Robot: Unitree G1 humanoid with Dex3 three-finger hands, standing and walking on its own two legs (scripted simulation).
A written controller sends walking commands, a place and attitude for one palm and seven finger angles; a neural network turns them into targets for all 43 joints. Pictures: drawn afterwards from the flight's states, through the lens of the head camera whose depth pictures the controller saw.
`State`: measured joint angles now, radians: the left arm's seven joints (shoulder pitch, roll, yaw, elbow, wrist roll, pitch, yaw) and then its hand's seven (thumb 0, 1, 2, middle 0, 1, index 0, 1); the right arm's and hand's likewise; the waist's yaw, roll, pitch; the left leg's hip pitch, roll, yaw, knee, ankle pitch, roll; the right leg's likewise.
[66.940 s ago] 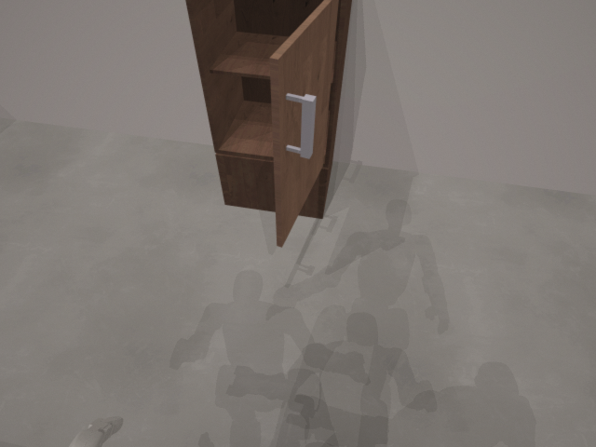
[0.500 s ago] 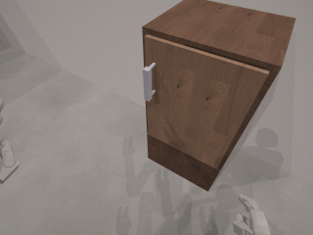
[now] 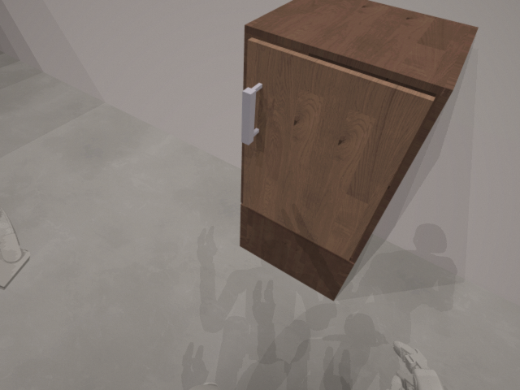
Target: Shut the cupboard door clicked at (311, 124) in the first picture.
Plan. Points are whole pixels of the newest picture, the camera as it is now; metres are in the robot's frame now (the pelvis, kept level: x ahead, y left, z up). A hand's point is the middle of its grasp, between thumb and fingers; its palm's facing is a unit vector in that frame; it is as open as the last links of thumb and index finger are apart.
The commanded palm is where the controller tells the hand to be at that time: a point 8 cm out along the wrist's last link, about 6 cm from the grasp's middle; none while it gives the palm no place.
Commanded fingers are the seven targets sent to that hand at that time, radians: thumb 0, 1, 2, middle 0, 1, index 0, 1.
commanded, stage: step back with the hand held close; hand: left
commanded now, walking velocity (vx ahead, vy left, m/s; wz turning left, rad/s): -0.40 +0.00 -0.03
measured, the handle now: (252, 114) +0.76 +0.06 +0.00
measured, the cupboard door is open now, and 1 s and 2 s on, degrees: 0 0 0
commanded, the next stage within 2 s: stop stepping back and stand still in 0.32 s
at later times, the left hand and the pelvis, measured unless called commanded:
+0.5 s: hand out of the picture +0.09 +0.29 +0.19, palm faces +0.56 -0.74 -0.37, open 7.4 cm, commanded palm +0.01 +0.32 +0.19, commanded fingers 0.00 0.90 0.90 -0.20 -0.30 -0.20 -0.30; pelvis -0.10 +0.01 +0.00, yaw +5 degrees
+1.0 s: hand out of the picture +0.08 +0.26 +0.18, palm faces +0.43 -0.80 -0.42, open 7.4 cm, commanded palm +0.02 +0.29 +0.19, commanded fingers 0.00 0.90 0.90 -0.20 -0.30 -0.20 -0.30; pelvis -0.13 -0.01 +0.01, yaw -1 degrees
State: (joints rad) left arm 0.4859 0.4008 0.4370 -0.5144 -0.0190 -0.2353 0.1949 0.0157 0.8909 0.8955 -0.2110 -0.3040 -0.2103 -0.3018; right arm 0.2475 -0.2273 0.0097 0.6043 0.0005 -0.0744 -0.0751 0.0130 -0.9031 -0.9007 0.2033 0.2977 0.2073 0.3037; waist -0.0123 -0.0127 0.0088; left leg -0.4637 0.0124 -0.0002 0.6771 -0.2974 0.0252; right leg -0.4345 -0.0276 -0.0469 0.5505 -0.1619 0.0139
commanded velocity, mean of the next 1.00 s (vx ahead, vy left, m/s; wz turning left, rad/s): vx -0.07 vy -0.01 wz -0.04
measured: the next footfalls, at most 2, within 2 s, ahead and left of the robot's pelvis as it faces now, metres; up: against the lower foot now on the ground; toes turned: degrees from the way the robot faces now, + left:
left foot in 0.44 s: -0.03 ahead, +0.11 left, +0.00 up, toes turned +3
right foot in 0.74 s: -0.16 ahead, -0.11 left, +0.00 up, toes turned -3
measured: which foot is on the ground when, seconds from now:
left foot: down 0.00-0.28, up 0.30-0.42, down 0.44-1.00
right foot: down 0.00-0.44, up 0.46-0.72, down 0.74-1.00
